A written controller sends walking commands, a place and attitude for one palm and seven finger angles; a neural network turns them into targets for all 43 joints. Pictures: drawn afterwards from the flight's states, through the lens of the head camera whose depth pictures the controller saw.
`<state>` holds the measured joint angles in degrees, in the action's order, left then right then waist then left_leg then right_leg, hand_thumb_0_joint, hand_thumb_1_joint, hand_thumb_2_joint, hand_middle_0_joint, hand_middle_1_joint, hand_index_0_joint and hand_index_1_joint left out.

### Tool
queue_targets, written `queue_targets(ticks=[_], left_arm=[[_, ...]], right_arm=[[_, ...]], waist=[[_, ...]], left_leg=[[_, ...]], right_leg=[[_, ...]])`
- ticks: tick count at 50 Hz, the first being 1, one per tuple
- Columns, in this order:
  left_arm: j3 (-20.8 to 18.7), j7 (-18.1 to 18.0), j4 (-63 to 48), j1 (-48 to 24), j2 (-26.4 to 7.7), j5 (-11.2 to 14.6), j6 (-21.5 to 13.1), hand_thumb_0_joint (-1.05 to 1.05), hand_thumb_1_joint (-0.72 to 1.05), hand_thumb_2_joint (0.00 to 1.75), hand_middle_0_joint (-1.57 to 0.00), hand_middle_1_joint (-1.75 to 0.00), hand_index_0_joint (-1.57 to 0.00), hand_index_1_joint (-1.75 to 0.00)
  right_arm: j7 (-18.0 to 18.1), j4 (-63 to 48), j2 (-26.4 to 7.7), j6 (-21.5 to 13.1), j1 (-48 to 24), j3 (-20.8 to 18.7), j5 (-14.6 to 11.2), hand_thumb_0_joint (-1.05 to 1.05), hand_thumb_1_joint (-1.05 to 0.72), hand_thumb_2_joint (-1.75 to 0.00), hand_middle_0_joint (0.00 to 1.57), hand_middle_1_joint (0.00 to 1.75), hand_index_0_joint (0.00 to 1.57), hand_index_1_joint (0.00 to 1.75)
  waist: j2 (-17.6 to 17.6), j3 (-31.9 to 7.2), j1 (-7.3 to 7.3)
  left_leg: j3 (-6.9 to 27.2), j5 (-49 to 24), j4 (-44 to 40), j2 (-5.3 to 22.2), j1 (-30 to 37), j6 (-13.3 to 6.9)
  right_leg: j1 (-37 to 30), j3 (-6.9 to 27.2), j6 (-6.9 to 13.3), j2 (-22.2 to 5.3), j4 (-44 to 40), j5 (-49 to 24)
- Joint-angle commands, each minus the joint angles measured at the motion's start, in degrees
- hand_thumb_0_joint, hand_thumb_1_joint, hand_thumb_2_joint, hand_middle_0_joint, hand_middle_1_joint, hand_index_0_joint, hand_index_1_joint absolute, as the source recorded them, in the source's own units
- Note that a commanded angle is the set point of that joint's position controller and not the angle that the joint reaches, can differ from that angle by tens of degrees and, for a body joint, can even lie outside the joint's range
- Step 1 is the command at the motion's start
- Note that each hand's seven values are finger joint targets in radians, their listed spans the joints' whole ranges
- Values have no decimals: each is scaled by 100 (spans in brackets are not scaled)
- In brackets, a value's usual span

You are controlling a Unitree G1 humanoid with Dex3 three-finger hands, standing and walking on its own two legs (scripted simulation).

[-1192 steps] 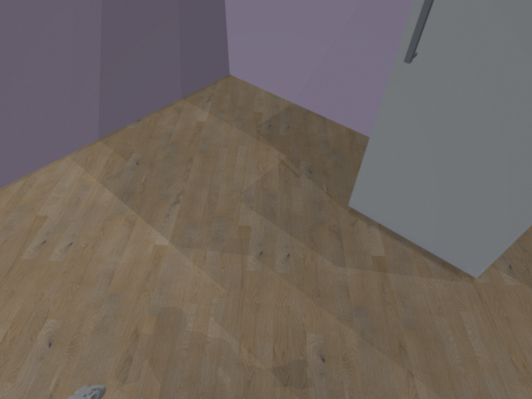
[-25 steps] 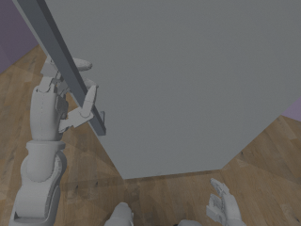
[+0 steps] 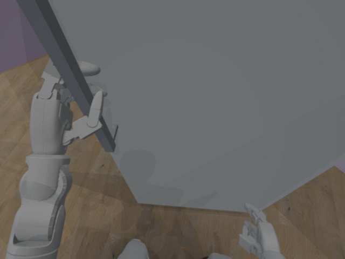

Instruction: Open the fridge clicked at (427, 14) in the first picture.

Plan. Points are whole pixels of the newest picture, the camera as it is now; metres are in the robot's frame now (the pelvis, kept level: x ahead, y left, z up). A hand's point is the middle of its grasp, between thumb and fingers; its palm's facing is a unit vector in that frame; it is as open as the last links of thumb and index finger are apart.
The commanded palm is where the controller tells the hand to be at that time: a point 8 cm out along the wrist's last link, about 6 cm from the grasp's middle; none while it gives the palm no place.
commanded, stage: walk backward, drawing the door open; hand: left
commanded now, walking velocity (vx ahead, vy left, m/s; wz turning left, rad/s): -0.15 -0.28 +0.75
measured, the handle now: (76, 63) +0.34 +0.17 +0.27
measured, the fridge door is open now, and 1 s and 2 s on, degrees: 46 74 70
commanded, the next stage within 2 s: stop walking and hold the door back in 0.62 s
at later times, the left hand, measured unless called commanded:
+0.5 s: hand (96, 209) +0.17 +0.11 +0.21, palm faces +0.52 -0.83 -0.22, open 6.1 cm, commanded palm +0.11 +0.14 +0.20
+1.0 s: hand out of the picture +0.08 +0.06 +0.21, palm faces +0.75 -0.65 -0.11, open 5.6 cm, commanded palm +0.06 +0.09 +0.19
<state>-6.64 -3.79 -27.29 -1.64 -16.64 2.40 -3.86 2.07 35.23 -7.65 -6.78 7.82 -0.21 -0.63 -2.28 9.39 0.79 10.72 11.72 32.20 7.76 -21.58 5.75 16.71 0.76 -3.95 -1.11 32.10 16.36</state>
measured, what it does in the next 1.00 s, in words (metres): steps to the right, turning left: left foot, then right foot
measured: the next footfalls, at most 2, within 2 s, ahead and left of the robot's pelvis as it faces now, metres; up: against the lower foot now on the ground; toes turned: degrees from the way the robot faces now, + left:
left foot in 0.28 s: -0.02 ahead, +0.02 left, +0.00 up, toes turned +20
right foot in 0.58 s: +0.08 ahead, -0.31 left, +0.00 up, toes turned +21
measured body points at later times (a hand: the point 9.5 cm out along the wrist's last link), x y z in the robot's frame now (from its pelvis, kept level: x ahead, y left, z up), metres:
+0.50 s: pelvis -0.05 -0.16 +0.02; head +0.01 -0.13 +0.46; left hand +0.13 +0.15 +0.22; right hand +0.18 -0.30 -0.08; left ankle -0.06 +0.01 -0.72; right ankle +0.05 -0.29 -0.68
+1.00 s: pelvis -0.09 -0.28 +0.01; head -0.09 -0.25 +0.46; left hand +0.03 +0.09 +0.22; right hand +0.20 -0.36 -0.06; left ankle -0.12 -0.19 -0.72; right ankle +0.02 -0.37 -0.68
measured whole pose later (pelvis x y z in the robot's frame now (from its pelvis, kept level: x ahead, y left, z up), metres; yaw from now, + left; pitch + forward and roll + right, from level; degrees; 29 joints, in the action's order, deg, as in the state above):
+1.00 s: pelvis -0.09 -0.28 +0.01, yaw +38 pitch -3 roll -2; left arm -3.4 -8.1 -2.7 -16.0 -14.5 1.4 -6.9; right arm 4.9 36.8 -12.4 -3.4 9.0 0.8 -1.1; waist 0.8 4.9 2.3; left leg -1.1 14.6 32.5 0.0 -14.7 -2.8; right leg 22.9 -2.8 -2.2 -2.0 51.0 23.5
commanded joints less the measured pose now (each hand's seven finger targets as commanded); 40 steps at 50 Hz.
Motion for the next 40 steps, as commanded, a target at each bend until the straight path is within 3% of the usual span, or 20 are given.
queue_targets(ticks=[1, 2, 4, 8, 11, 12, 13, 14, 15, 16, 20, 24, 26, 27, 28, 29, 31, 34, 37, 40], left_arm=[[-1377, -237, -1773, -1126, -1388, -41, -668, 0, 90, 90, -45, -140, -45, -140], [-1252, -212, -1908, -973, -1199, -6, -638, 0, 90, 90, -45, -140, -45, -140], [-1081, -241, -2092, -660, -847, 26, -734, 0, 90, 90, -45, -140, -45, -140], [-1036, -296, -1771, -376, -772, 102, -625, 0, 90, 90, -45, -140, -45, -140], [-873, -240, -1916, -536, -697, 101, -630, 0, 90, 90, -45, -140, -45, -140], [-729, -226, -1983, -720, -626, 120, -631, 0, 90, 90, -45, -140, -45, -140], [-666, -221, -1945, -633, -614, 143, -672, 0, 90, 90, -45, -140, -45, -140], [-576, -142, -2017, -764, -631, 81, -780, 0, 90, 90, -45, -140, -45, -140], [-838, -49, -2374, -1226, -962, -53, -911, 0, 90, 90, -45, -140, -45, -140], [-951, -28, -2516, -1392, -1114, -92, -960, 0, 90, 90, -45, -140, -45, -140], [-756, -133, -1820, -803, -676, -51, -753, 0, 90, 90, -45, -140, -45, -140], [-963, -241, -1597, -683, -783, 104, -663, 0, 90, 90, -45, -140, -45, -140], [-1196, -279, -1477, -702, -962, 125, -676, 0, 90, 90, -45, -140, -45, -140], [-1256, -280, -1498, -786, -1102, 95, -674, 0, 90, 90, -45, -140, -45, -140], [-1584, -338, -1442, -653, -1572, 72, -619, 0, 90, 90, -45, -140, -45, -140], [-1752, -373, -1534, -655, -1770, 61, -618, 0, 90, 90, -45, -140, -45, -140], [-1926, -387, -1715, -486, -1700, 101, -608, 0, 90, 90, -45, -140, -45, -140], [-1892, -426, -1711, -57, -1428, 167, -680, 0, 90, 90, -45, -140, -45, -140], [-1547, -457, -582, 45, -1046, 118, -538, 0, 90, 90, -45, -140, -45, -140], [-1007, -529, -501, -1267, -891, 49, -575, 0, 90, 90, -45, -140, -45, -140]], right_arm=[[167, -895, -653, -173, -690, -319, -35, 0, -90, -90, 20, 30, 20, 30], [192, -898, -719, -181, -768, -370, -8, 0, -90, -90, 20, 30, 20, 30], [193, -937, -534, -53, -822, -202, 76, 0, -90, -90, 20, 30, 20, 30], [332, -1005, -587, 74, -630, -161, 150, 0, -90, -90, 20, 30, 20, 30], [361, -1037, -692, 28, -204, -201, 205, 0, -90, -90, 20, 30, 20, 30], [361, -1042, -787, 23, 32, -261, 182, 0, -90, -90, 20, 30, 20, 30], [355, -1171, -1065, 10, -42, -392, 156, 0, -90, -90, 20, 30, 20, 30], [264, -1103, -1064, -41, -129, -341, 192, 0, -90, -90, 20, 30, 20, 30], [172, -961, -917, -136, -258, -309, 192, 0, -90, -90, 20, 30, 20, 30], [170, -918, -987, -160, -336, -368, 165, 0, -90, -90, 20, 30, 20, 30], [104, -661, -1015, -206, -197, -420, 65, 0, -90, -90, 20, 30, 20, 30], [101, -803, -1053, -259, -209, -349, -29, 0, -90, -90, 20, 30, 20, 30], [92, -860, -1040, -265, -320, -312, -37, 0, -90, -90, 20, 30, 20, 30], [94, -861, -916, -243, -232, -277, -61, 0, -90, -90, 20, 30, 20, 30], [117, -872, -765, -199, -304, -237, -92, 0, -90, -90, 20, 30, 20, 30], [149, -925, -692, -144, -495, -179, -7, 0, -90, -90, 20, 30, 20, 30], [157, -903, -846, -61, -549, -284, 25, 0, -90, -90, 20, 30, 20, 30], [224, -1007, -697, 115, -641, -147, 47, 0, -90, -90, 20, 30, 20, 30], [334, -897, -726, 153, -381, -96, 124, 0, -90, -90, 20, 30, 20, 30], [359, -914, -881, 107, -162, -106, 94, 0, -90, -90, 20, 30, 20, 30]], waist=[[2213, -2178, 106], [2178, -2146, 23], [978, -2185, 19], [1413, -2143, -22], [879, -2397, -163], [382, -2500, -364], [-961, -2300, -322], [-1596, -2375, -133], [-922, -2291, -229], [-994, -2069, -230], [-1409, -2078, -117], [-1473, -2030, -170], [-1077, -2011, -58], [-151, -2033, -101], [1129, -1880, -128], [1781, -1926, 8], [1641, -2054, -4], [987, -2093, -6], [1393, -2163, -26], [1077, -2436, -115]], left_leg=[[-1026, 2559, 3937, -927, -821, -461], [-679, 2472, 4669, -766, -946, -463], [-1080, 2219, 4256, -557, -1177, -354], [-1573, 2196, 2063, -547, -320, -415], [-1818, 947, -107, -597, 723, -443], [-1432, 1, -891, -343, 1807, -547], [393, -2014, -1302, 1033, 2903, -1068], [2355, -4823, -1343, 2385, 3240, -1847], [2298, -3860, -1387, 2281, 2830, -1789], [1859, -3336, -1277, 1990, 2470, -1747], [-44, -3052, -857, 959, 1890, -1247], [-2, -1690, -901, 801, 1135, -1205], [-135, -617, -465, 458, 469, -990], [-549, 277, 244, -133, 411, -728], [-1128, 1612, 1424, -776, -111, -457], [-1111, 2389, 3061, -981, -719, -412], [-765, 2209, 4578, -683, -1060, -366], [-1251, 2224, 3080, -545, -712, -301], [-1554, 1982, 1916, -689, -105, -399], [-1456, 1153, 197, -769, 540, -518]], right_leg=[[-613, 1365, 1176, -2113, -1658, -1009], [-603, 1525, 1379, -2130, -1360, -1262], [-1425, 401, 1533, -1857, -680, -2629], [-1253, -165, 1362, -1713, -503, -3421], [-822, -401, 1123, -1402, 71, -2858], [-8, -605, 843, -1168, 951, -2260], [1586, -864, 368, -481, 2151, -236], [2345, -260, 52, -38, 2981, 1982], [2208, 348, 105, -73, 3336, 1490], [2221, 456, 72, -193, 3314, 1228], [1042, 3, 36, -46, 2030, 518], [-128, -356, -24, 289, 821, 683], [-1113, -482, -86, 318, -461, -241], [-1195, -340, -25, -33, -1275, -738], [-1051, 523, 387, -982, -1588, -1224], [-660, 1441, 1019, -1985, -1615, -1789], [-696, 1520, 1481, -2233, -1328, -1219], [-1302, 50, 1347, -1852, -784, -2835], [-934, 49, 1254, -1841, -754, -2908], [-1040, 258, 1043, -1863, -471, -2882]])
